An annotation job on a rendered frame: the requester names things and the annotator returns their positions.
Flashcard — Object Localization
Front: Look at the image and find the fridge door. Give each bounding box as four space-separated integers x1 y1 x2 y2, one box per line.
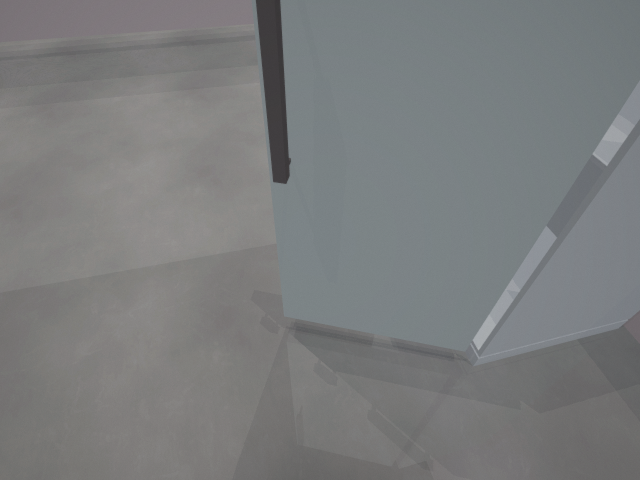
252 0 640 352

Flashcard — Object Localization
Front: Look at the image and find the handle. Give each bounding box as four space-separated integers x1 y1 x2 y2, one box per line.
256 0 291 184

